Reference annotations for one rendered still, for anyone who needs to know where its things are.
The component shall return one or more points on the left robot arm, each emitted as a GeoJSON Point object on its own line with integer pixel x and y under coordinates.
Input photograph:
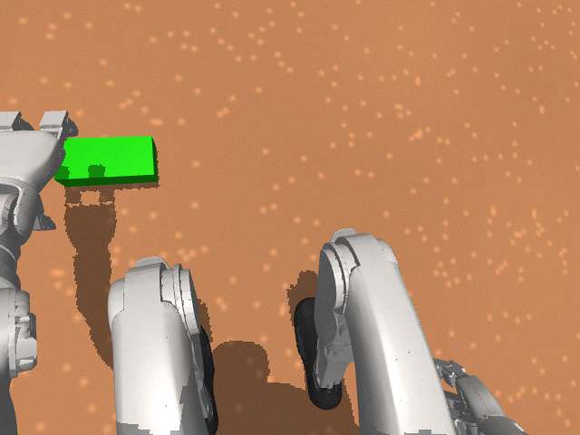
{"type": "Point", "coordinates": [19, 204]}

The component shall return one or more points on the left robot foot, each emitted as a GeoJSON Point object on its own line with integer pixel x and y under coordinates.
{"type": "Point", "coordinates": [212, 419]}

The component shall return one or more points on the left robot hand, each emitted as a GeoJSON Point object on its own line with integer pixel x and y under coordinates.
{"type": "Point", "coordinates": [34, 156]}

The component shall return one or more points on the right robot hand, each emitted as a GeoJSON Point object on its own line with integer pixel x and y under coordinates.
{"type": "Point", "coordinates": [473, 403]}

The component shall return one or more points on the right robot foot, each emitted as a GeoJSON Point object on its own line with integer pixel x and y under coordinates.
{"type": "Point", "coordinates": [306, 340]}

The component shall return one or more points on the right robot arm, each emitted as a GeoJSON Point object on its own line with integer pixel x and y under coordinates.
{"type": "Point", "coordinates": [499, 425]}

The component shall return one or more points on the carton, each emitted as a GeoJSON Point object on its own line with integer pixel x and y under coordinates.
{"type": "Point", "coordinates": [107, 161]}

